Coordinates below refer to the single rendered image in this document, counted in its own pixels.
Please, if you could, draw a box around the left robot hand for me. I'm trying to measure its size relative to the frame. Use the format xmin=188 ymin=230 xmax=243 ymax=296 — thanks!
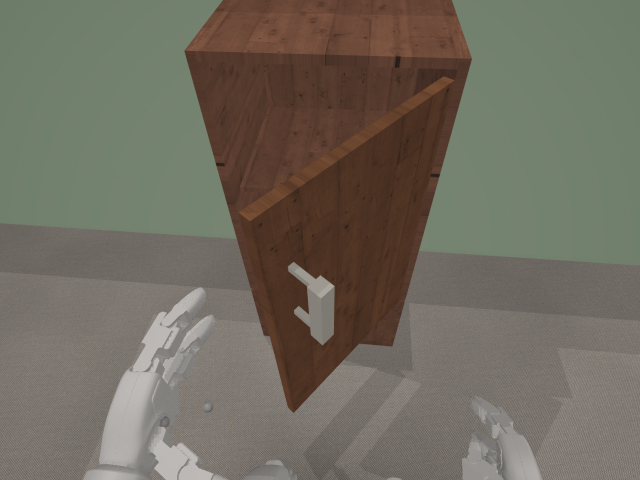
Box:
xmin=99 ymin=287 xmax=229 ymax=480

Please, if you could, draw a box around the right robot hand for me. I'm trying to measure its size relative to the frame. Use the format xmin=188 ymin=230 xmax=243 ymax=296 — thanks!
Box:
xmin=462 ymin=396 xmax=542 ymax=480

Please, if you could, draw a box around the cupboard door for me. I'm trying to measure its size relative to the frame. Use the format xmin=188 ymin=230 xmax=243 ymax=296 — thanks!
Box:
xmin=238 ymin=76 xmax=455 ymax=413

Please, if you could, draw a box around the handle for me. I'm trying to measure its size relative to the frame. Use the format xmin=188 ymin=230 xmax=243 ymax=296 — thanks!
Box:
xmin=288 ymin=262 xmax=335 ymax=345

